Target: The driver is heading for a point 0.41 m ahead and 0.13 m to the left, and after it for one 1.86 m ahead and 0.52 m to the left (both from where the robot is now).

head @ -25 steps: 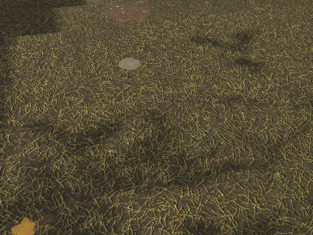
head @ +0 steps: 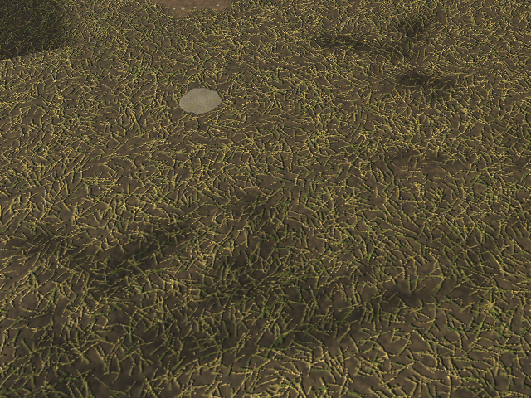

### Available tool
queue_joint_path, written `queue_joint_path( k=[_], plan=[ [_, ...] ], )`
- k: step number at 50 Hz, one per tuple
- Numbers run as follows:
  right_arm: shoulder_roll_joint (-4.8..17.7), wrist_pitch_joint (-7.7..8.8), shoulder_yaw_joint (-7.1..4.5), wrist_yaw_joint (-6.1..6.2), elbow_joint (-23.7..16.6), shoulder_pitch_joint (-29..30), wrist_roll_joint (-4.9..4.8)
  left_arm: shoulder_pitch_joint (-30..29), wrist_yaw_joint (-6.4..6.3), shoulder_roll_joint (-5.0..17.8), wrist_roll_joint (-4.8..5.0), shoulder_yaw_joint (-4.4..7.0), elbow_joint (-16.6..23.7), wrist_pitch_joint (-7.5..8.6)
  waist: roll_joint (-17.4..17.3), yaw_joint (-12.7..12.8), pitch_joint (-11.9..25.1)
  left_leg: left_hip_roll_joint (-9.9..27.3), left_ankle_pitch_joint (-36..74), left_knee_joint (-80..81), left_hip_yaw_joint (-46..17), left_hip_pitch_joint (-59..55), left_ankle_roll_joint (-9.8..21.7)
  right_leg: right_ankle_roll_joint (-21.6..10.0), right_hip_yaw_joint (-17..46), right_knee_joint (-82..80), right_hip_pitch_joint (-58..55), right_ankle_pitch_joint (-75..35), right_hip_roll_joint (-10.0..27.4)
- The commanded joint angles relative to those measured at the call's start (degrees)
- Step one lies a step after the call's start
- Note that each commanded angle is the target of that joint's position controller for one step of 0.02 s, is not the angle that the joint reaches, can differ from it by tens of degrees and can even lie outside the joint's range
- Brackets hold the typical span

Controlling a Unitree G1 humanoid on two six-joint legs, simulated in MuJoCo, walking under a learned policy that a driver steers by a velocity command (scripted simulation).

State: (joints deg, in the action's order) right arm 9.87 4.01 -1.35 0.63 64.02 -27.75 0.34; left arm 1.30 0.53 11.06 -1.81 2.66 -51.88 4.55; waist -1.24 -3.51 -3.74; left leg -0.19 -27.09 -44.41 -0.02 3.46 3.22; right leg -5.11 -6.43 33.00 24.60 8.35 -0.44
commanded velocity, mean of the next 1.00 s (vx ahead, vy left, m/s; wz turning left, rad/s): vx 0.31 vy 0.00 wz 0.49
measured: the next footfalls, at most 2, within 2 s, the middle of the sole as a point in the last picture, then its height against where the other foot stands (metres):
left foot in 0.52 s outside the picture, level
right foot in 1.12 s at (283, 377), level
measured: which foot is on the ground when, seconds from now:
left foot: up 0.00-0.50, down 0.52-1.00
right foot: down 0.00-0.52, up 0.54-1.00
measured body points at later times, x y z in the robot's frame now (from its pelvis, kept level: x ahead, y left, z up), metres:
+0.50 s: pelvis +0.24 +0.03 +0.00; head +0.28 +0.04 +0.45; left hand +0.12 +0.24 -0.15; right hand +0.48 -0.14 -0.11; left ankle +0.34 +0.11 -0.72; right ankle +0.10 -0.08 -0.71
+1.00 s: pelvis +0.37 +0.06 +0.02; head +0.39 +0.09 +0.47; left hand +0.36 +0.35 -0.11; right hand +0.56 -0.16 -0.10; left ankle +0.34 +0.11 -0.72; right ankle +0.49 -0.04 -0.67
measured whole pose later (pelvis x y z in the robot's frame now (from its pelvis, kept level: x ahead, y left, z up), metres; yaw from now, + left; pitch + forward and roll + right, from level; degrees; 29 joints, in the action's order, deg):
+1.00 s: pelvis +0.37 +0.06 +0.02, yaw +31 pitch +1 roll +0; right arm 15.3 -0.3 -3.9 1.0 48.6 -15.8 1.4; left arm 8.1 -1.9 14.3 -0.9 3.0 -45.8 -2.1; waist 1.7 -2.0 -3.0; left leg -8.7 -10.3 -21.9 -6.3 11.5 6.4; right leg 2.2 2.0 49.9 29.3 17.5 2.4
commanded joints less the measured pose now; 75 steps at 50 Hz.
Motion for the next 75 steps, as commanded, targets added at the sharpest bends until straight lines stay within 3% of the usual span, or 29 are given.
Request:
queue_joint_path(
  k=[1, 3, 5, 10, 19, 22, 24, 25, 26, 27, 28, 29, 30, 32, 33, 36, 45, 48, 52, 54, 55, 56, 57, 58, 60, 64, 69, 73, 75],
  plan=[
    [7.17, 0.11, -1.94, -0.17, -4.94, 1.21, 0.26, 16.09, -0.58, 10.33, 0.78, 2.84, -2.04, -0.71, 5.33, 6.61, 8.58, 2.28, 4.72, -28.55, -3.39, 31.00, 3.07, -8.08, 34.21, -20.95, -29.54, 22.62, 23.29],
    [4.59, -0.31, -1.98, -0.66, -5.40, 4.25, 0.71, 11.27, -0.55, 5.51, 0.73, 1.54, -1.57, 0.35, 4.25, 4.11, 1.44, 5.30, 10.20, -24.42, -3.05, 28.02, 3.06, -4.86, 21.42, -24.11, -18.34, 10.95, 18.33],
    [3.10, -1.80, -2.18, -1.30, -5.49, 3.15, 1.56, 13.14, -1.07, 3.29, 0.90, 0.82, -2.93, 1.19, 5.02, 2.13, 1.08, 5.81, 11.53, -22.95, -2.50, 25.42, 2.43, -3.41, 13.90, -24.54, -15.31, 2.64, 16.15],
    [2.92, -3.58, -2.63, -2.41, -9.42, 11.75, 1.46, 18.74, -1.61, 4.63, 0.86, 0.96, -4.26, 2.34, 4.81, 1.89, -1.15, 6.79, 19.03, -18.94, -0.83, 34.08, 1.23, -3.18, 5.22, -26.26, -17.50, -4.24, 15.55],
    [2.87, -3.16, -1.50, -3.88, -17.11, 29.07, 1.50, 25.88, -2.53, 6.39, 0.61, 1.07, -6.12, 1.92, 4.55, 5.36, -3.71, 4.00, 25.04, 5.03, 7.20, 32.86, 2.31, -2.24, -5.81, -23.46, -26.57, -21.58, 15.83],
    [3.99, -3.08, -2.02, -3.68, -17.19, 26.98, 1.89, 25.39, -3.04, 7.95, 0.41, 1.52, -6.10, 0.90, 6.08, 3.49, -1.89, -0.07, 18.39, 7.60, 10.20, 27.19, 5.17, -1.51, -9.07, -14.47, -30.77, -44.59, 16.26],
    [5.49, -2.48, -2.92, -3.10, -14.51, 17.58, 2.24, 24.23, -3.29, 9.76, 0.54, 2.18, -5.43, -0.17, 7.14, 0.09, 3.46, -4.43, 15.53, 10.32, 11.19, 17.56, 7.40, -0.88, -9.71, 1.40, -30.69, -55.64, 15.88],
    [7.00, -1.66, -3.79, -2.55, -12.36, 10.51, 2.71, 23.33, -3.02, 10.15, 1.08, 2.32, -4.78, -0.57, 5.66, -3.13, 7.66, -5.40, 21.20, 16.45, 9.60, 7.43, 8.88, 0.77, -10.12, 14.23, -26.14, -47.80, 15.09],
    [12.24, -1.08, -5.39, -1.79, -11.49, 5.40, 3.30, 22.74, -2.69, 8.83, 1.67, 2.03, -2.98, -0.45, 0.63, -5.21, 12.72, 3.82, 31.27, 17.68, -1.61, -6.06, 11.95, 3.21, -9.86, 31.66, -13.19, -21.01, 12.02],
    [19.14, -1.91, -6.97, -1.48, -13.98, 9.20, 2.31, 25.89, -2.06, 4.42, 2.96, 1.45, 1.16, -0.44, -12.19, -0.20, 19.44, 22.67, 58.63, 17.64, -30.99, -22.59, 23.54, 6.94, -5.27, 54.82, 9.74, 27.48, -0.59],
    [18.69, -2.90, -6.89, -0.99, -14.41, 6.43, 0.24, 20.02, -2.02, 8.30, 1.79, 1.98, 2.30, -0.26, 0.83, -2.45, 20.97, 21.84, 66.49, 19.86, -27.72, -18.51, 23.25, 6.67, 5.84, 54.52, 11.13, 22.58, 1.61],
    [16.34, -3.04, -6.19, -0.44, -14.55, 10.47, 0.04, 17.28, -2.06, 6.28, 2.37, 1.48, 3.46, 0.02, 0.39, -0.78, 14.36, 20.47, 65.29, 21.10, -21.24, -12.08, 21.60, 6.29, 6.87, 51.84, 12.56, 18.06, 3.70],
    [12.76, -3.01, -5.29, -0.29, -14.86, 13.76, -0.31, 17.59, -2.29, 6.09, 1.95, 1.43, 2.73, 0.05, 2.98, 1.56, 7.74, 16.90, 62.46, 23.48, -16.93, -3.76, 18.06, 6.26, 6.95, 45.79, 11.00, 15.59, 5.39],
    [9.64, -2.87, -4.20, 0.16, -15.69, 16.89, -0.80, 18.49, -2.27, 6.61, -0.35, 1.84, 2.96, -1.99, 2.07, 4.64, 5.27, 11.73, 58.79, 25.60, -12.22, 4.53, 14.58, 6.86, 7.52, 39.21, 6.18, 13.87, 6.18],
    [9.88, -2.54, -4.08, -0.02, -15.85, 16.48, -0.54, 18.99, -2.21, 6.24, -0.58, 1.87, 3.18, -3.12, 1.84, 5.21, 6.03, 10.75, 60.09, 25.59, -11.63, 5.98, 13.98, 7.25, 7.50, 37.18, 4.63, 13.47, 5.70],
    [12.87, -1.95, -4.72, -0.37, -16.18, 14.71, 0.22, 17.93, -2.06, 5.59, -0.09, 1.64, 4.51, -4.68, 0.62, 5.55, 8.27, 8.74, 62.88, 24.97, -10.82, 6.56, 12.92, 8.16, 7.10, 32.63, 5.06, 10.49, 4.85],
    [13.43, -3.83, -4.73, 0.42, -17.72, 9.29, 0.57, 7.06, -2.53, 8.15, 0.56, 1.66, 9.32, -6.28, -3.33, 1.65, 6.94, 9.06, 44.87, 25.51, -18.52, 0.33, 10.21, 8.49, 9.46, 22.25, 11.62, 7.35, 4.25],
    [12.57, -3.89, -4.18, 0.53, -17.69, 8.79, 1.11, 6.90, -2.61, 7.83, 0.91, 1.29, 9.44, -6.19, -3.70, 1.37, 6.61, 9.85, 48.23, 24.47, -18.33, -0.66, 10.61, 7.27, 9.02, 18.19, 8.39, 9.30, 3.42],
    [9.49, -3.78, -2.08, 0.80, -17.24, 11.16, 1.69, 8.84, -2.53, 6.09, 1.52, 0.27, 8.01, -6.03, -3.90, 1.80, 6.85, 9.56, 50.57, 23.19, -15.17, 2.89, 9.15, 5.12, 7.31, 6.26, -5.16, 11.73, 2.04],
    [10.31, -3.98, -1.59, 1.21, -16.60, 12.82, 1.14, 11.22, -2.62, 5.41, 1.71, -0.09, 6.70, -5.83, -3.42, 3.66, 5.45, 8.86, 45.83, 21.48, -14.24, 5.23, 7.02, 4.11, 6.25, -6.33, -13.26, 6.36, 0.78],
    [11.25, -4.02, -1.70, 1.49, -16.41, 12.71, 0.74, 11.79, -2.69, 6.41, 1.39, -0.05, 6.57, -5.27, -1.80, 4.29, 4.53, 7.87, 39.63, 20.48, -14.15, 7.49, 4.60, 3.53, 8.73, -14.19, -17.64, -2.30, 2.00],
    [10.89, -3.89, -1.64, 1.64, -17.01, 10.92, 0.79, 11.79, -2.90, 10.71, 0.58, 0.64, 6.91, -4.54, 3.93, 2.29, 5.45, 4.34, 30.53, 16.46, -11.99, 9.17, 2.14, 2.04, 17.69, -14.97, -20.52, -14.18, 8.86],
    [10.59, -4.21, -1.86, 1.79, -16.71, 7.74, 0.45, 9.68, -2.39, 14.97, 0.93, 1.21, 8.11, -4.34, 9.93, -0.59, 5.15, -2.38, 11.43, 13.91, -6.66, 12.81, 0.30, -3.60, 25.76, -12.51, -20.95, -33.25, 16.81],
    [10.73, -5.04, -1.75, 2.21, -15.72, 8.68, 0.78, 10.92, -1.71, 13.33, 1.48, 0.94, 7.34, -4.44, 12.85, 1.59, 6.06, -3.37, 3.31, 11.96, -3.36, 10.54, -0.59, -9.29, 29.69, -12.68, -17.08, -36.84, 20.21],
    [11.90, -5.51, -2.39, 2.06, -17.04, 14.72, 0.34, 12.69, -1.03, 12.87, 1.14, 1.08, 6.71, -4.41, 11.84, 3.96, 4.60, -5.08, -2.83, 3.02, -2.96, 15.14, -1.52, -9.59, 30.58, -14.50, -17.59, -29.59, 17.14],
    [10.26, -6.02, -2.34, 1.19, -18.10, 16.36, 0.38, 12.15, -1.68, 14.22, 1.72, 2.66, 6.65, -5.55, 8.01, 2.95, 5.32, -3.77, -1.24, -7.54, -3.18, 20.82, -4.75, -7.57, 26.37, -14.48, -18.35, -21.83, 11.15],
    [9.27, -5.80, -1.71, 1.58, -20.05, 18.83, -0.16, 13.15, -1.19, 14.21, 1.12, 3.73, 6.77, -6.51, 9.99, 4.88, 7.46, -3.69, 0.03, -0.26, -2.35, 19.75, -5.57, -7.30, 29.24, -14.18, -18.08, -14.47, 9.43],
    [10.16, -4.96, -1.65, 1.84, -20.02, 14.63, -0.48, 9.35, -0.26, 15.08, 0.94, 4.41, 8.02, -7.42, 11.28, 3.13, 8.45, -4.96, 4.08, 12.36, -2.10, 10.19, -3.70, -4.57, 32.52, -13.55, -13.02, -10.24, 7.71],
    [11.84, -4.32, -2.12, 2.52, -18.99, 10.28, 0.11, 7.27, -0.24, 14.03, 1.64, 4.19, 9.06, -7.68, 8.27, 0.81, 7.48, -2.59, 10.78, 27.03, -3.80, 0.35, -2.06, 0.36, 31.07, -10.54, -5.04, 1.31, 3.63]
  ],
)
